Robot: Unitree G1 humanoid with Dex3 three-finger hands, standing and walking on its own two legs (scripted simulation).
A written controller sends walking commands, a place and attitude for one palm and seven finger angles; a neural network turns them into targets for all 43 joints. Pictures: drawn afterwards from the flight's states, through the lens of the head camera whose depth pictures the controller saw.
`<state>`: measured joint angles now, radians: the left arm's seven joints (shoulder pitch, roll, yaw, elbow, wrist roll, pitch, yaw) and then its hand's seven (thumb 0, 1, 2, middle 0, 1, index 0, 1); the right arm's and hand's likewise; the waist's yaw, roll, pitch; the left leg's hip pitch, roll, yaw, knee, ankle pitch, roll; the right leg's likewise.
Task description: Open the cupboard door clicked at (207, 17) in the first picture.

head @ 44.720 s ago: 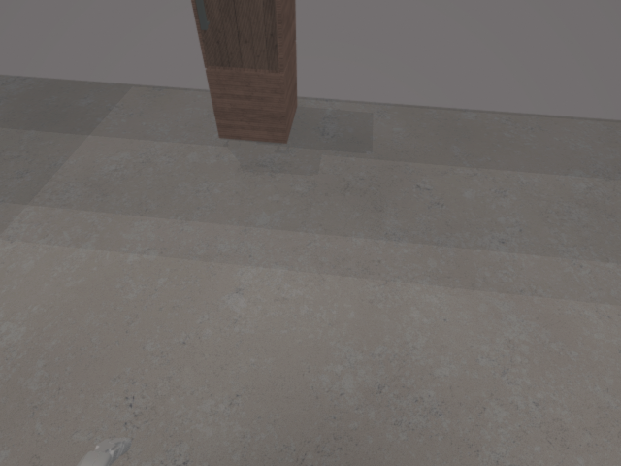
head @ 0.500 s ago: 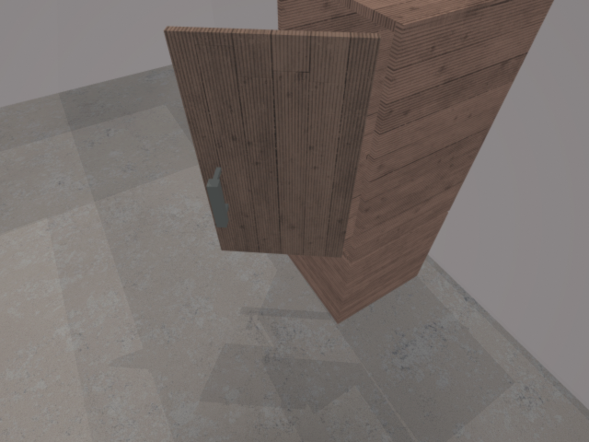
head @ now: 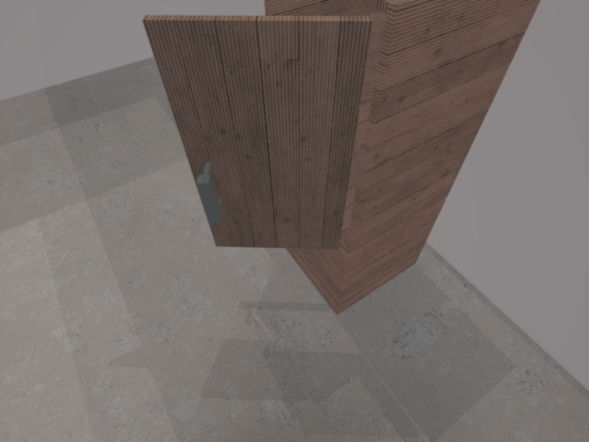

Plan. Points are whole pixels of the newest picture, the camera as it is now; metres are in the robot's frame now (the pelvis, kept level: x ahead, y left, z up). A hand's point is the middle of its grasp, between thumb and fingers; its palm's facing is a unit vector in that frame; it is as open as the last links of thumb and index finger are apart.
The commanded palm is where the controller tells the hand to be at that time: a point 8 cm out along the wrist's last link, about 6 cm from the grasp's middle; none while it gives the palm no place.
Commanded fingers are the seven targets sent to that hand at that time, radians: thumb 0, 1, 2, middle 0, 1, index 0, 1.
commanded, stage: look again from close up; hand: left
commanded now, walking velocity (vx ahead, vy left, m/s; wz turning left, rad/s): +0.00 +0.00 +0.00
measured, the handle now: (211, 193) +0.61 +0.20 -0.10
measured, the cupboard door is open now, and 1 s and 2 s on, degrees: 55 55 55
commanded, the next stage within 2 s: shuffle to correct the standing spot in 0.32 s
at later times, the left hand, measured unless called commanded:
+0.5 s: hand out of the picture +0.02 +0.18 -0.18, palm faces -0.01 -0.98 -0.21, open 7.4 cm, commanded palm none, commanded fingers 0.00 0.90 0.90 -0.20 -0.30 -0.20 -0.30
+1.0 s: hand out of the picture +0.10 +0.19 -0.18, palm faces -0.01 -0.97 -0.23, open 7.4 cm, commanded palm none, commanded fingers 0.00 0.90 0.90 -0.20 -0.30 -0.20 -0.30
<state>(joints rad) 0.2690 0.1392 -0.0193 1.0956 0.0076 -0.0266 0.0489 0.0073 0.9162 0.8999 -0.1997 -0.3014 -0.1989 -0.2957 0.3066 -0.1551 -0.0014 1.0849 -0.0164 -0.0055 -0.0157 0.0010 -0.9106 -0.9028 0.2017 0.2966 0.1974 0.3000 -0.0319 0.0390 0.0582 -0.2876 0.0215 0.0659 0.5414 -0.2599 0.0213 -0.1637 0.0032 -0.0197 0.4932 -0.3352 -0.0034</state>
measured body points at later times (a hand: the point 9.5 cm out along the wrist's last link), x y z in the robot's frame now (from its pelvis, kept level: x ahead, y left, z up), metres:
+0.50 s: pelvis +0.01 +0.00 +0.00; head +0.02 +0.01 +0.45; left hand +0.02 +0.24 -0.16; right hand +0.05 -0.24 -0.15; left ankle +0.02 +0.10 -0.73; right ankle -0.05 -0.12 -0.73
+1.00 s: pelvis +0.07 +0.01 +0.00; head +0.11 +0.01 +0.44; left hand +0.10 +0.24 -0.16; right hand +0.06 -0.21 -0.16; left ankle +0.02 +0.10 -0.73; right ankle +0.09 -0.11 -0.73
